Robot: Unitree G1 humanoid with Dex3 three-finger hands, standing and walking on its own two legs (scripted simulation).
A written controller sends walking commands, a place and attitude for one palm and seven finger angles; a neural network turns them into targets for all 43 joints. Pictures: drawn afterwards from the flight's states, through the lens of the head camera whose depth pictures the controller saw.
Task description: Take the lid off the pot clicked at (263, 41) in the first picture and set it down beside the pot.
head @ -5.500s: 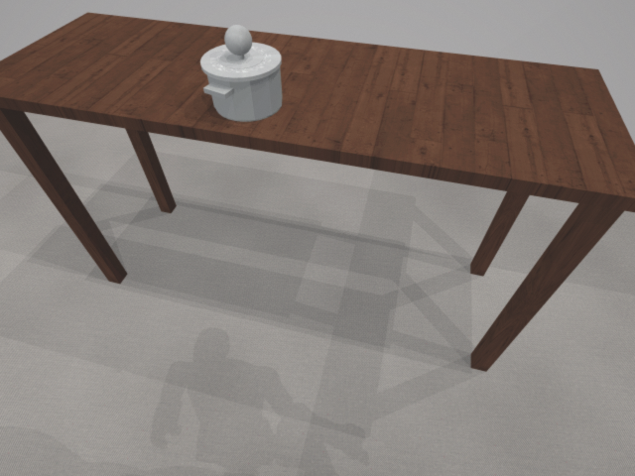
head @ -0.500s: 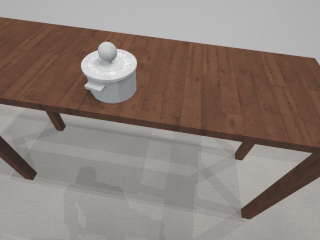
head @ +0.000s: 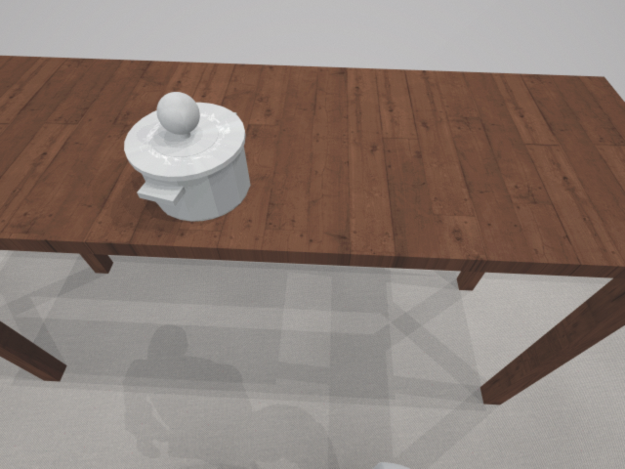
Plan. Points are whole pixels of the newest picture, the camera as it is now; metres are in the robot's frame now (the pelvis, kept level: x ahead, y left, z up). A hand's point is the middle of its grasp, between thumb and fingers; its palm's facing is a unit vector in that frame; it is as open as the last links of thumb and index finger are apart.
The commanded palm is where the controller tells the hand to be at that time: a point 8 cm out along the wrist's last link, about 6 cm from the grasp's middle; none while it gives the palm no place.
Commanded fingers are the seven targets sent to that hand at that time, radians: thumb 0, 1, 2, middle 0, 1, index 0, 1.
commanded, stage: shuffle to correct the standing spot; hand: left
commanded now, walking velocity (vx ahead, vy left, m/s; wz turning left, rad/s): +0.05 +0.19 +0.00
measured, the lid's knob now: (178, 113) +0.50 +0.21 +0.18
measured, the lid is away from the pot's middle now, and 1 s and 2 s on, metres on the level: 0.00 0.00 0.00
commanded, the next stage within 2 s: come to a stop and stand still in 0.28 s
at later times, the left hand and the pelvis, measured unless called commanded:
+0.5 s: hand out of the picture +0.07 +0.32 -0.19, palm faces +0.09 -0.95 -0.29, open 7.4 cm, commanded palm none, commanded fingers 0.00 0.90 0.90 -0.20 -0.30 -0.20 -0.30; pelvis +0.01 +0.09 -0.02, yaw +2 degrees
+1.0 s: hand out of the picture +0.05 +0.29 -0.17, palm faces +0.09 -0.98 -0.16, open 7.3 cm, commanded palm none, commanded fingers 0.00 0.90 0.90 -0.20 -0.30 -0.20 -0.30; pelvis +0.04 +0.11 +0.01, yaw +2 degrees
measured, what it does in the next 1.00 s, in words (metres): steps to the left: right foot, then left foot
